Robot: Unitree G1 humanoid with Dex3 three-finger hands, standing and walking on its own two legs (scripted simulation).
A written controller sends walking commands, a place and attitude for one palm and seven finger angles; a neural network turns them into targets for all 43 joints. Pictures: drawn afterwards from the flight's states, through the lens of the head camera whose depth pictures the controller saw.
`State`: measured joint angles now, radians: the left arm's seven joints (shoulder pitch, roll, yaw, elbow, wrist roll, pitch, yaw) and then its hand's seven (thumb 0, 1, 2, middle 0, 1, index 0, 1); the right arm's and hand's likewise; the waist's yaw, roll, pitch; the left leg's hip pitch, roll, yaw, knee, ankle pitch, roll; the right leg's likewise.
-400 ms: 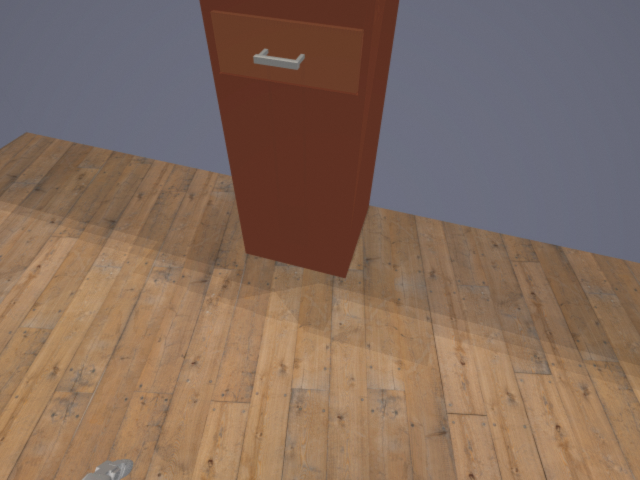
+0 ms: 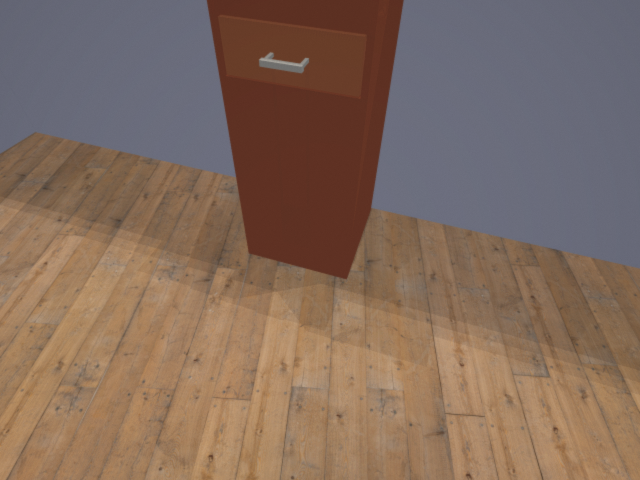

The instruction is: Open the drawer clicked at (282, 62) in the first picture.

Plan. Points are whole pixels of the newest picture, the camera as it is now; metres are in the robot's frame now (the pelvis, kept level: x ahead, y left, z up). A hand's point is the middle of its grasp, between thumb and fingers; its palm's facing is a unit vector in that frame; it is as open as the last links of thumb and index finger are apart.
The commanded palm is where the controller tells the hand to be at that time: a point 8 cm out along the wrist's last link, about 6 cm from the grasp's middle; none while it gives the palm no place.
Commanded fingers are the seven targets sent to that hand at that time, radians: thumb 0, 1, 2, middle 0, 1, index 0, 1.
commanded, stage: stand and wait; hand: left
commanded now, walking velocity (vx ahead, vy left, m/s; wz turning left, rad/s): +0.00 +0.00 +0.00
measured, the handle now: (284, 62) +1.04 +0.17 +0.08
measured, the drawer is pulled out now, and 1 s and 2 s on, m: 0.00 0.00 0.00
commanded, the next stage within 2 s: look at it before walking up in 0.42 s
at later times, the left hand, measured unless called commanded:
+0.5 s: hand out of the picture +0.06 +0.24 -0.15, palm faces -0.02 -0.94 -0.33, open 7.4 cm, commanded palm none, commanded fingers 0.00 0.90 0.90 -0.20 -0.30 -0.20 -0.30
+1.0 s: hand out of the picture +0.08 +0.23 -0.15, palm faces -0.03 -0.94 -0.33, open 7.4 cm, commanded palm none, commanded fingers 0.00 0.90 0.90 -0.20 -0.30 -0.20 -0.30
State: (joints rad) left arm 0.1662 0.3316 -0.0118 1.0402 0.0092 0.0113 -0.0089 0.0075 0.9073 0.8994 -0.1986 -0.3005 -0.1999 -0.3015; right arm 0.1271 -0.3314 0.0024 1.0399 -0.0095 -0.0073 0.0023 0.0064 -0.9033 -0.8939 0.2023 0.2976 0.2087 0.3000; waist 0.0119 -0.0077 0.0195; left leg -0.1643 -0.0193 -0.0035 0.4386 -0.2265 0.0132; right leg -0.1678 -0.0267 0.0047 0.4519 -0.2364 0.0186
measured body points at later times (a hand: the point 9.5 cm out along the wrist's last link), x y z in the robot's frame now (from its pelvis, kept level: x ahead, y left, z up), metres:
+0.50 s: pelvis -0.01 -0.01 +0.00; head -0.01 -0.01 +0.45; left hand +0.06 +0.29 -0.13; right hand +0.06 -0.30 -0.13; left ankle +0.01 +0.11 -0.74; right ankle +0.01 -0.13 -0.74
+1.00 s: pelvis +0.01 -0.01 +0.00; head +0.01 -0.01 +0.45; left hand +0.08 +0.28 -0.13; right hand +0.09 -0.31 -0.13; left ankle +0.01 +0.11 -0.74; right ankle +0.01 -0.13 -0.74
